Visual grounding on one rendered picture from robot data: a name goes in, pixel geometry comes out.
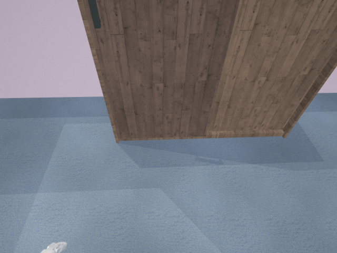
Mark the robot left hand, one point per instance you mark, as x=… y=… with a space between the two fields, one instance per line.
x=55 y=247

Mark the wardrobe door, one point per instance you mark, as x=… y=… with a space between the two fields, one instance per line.
x=276 y=51
x=161 y=62

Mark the handle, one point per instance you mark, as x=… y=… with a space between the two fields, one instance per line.
x=94 y=13

